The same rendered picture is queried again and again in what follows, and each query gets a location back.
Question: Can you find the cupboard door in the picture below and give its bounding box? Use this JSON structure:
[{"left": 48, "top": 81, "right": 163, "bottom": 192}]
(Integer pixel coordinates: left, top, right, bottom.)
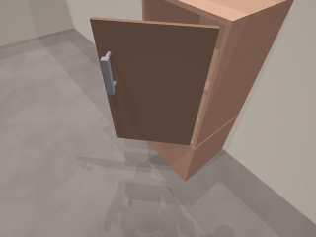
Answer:
[{"left": 90, "top": 17, "right": 220, "bottom": 145}]

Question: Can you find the handle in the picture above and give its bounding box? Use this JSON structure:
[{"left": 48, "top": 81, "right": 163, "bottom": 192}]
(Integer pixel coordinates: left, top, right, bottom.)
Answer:
[{"left": 100, "top": 51, "right": 117, "bottom": 95}]

